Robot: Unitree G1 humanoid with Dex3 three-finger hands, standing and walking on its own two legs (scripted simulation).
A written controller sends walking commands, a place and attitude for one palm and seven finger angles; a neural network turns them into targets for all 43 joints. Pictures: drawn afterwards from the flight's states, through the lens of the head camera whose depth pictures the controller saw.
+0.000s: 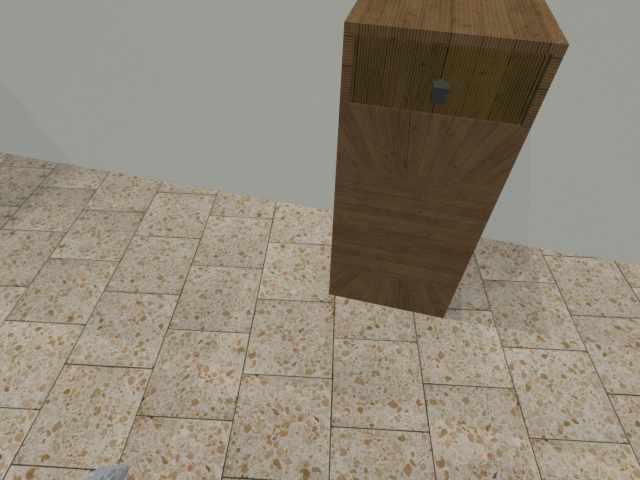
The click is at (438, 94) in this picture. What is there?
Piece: drawer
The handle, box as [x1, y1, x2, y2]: [430, 79, 448, 103]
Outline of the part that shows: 438,79 436,81 433,81 430,94 430,101 444,103 448,90 448,82 443,82 442,79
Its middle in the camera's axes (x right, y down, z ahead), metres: +0.25 -0.32 +0.82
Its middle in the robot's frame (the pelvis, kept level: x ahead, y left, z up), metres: +0.85 -0.21 +0.11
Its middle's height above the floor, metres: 0.88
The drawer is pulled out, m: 0.00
